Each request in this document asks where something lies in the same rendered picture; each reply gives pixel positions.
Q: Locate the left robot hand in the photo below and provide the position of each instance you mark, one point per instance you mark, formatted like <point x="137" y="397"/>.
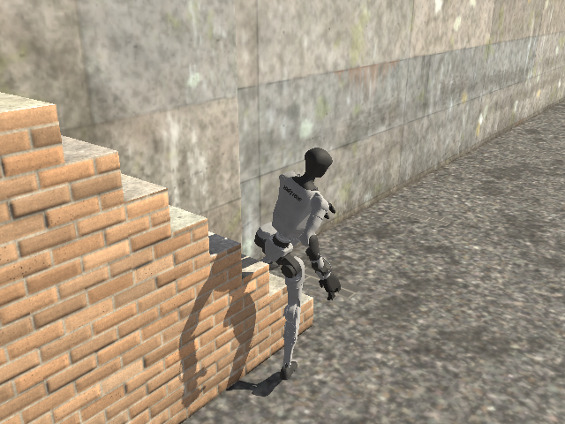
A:
<point x="331" y="208"/>

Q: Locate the robot right upper arm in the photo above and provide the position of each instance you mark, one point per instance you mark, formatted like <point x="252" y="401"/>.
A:
<point x="319" y="208"/>

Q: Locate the right robot forearm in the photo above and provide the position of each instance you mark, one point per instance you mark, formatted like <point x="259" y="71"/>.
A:
<point x="317" y="263"/>

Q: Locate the robot head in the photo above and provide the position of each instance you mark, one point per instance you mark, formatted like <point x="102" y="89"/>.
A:
<point x="317" y="161"/>

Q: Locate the right robot foot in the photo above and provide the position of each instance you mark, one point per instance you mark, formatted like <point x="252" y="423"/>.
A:
<point x="287" y="372"/>

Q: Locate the robot left upper arm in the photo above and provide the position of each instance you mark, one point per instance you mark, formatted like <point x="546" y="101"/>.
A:
<point x="283" y="178"/>

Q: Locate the right robot hand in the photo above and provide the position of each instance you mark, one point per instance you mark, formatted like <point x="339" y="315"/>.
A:
<point x="331" y="285"/>

